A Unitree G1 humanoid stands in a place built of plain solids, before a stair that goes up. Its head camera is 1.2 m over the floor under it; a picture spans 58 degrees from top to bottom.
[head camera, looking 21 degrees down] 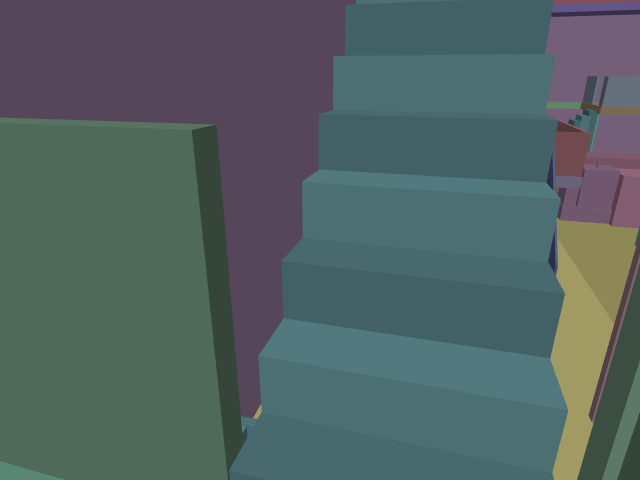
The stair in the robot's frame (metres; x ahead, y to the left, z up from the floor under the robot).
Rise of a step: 0.21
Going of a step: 0.22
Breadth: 0.83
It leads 16 degrees to the right of straight ahead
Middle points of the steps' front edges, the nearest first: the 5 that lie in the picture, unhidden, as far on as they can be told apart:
0.96 -0.22 0.42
1.17 -0.28 0.64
1.38 -0.33 0.85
1.59 -0.39 1.06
1.81 -0.45 1.27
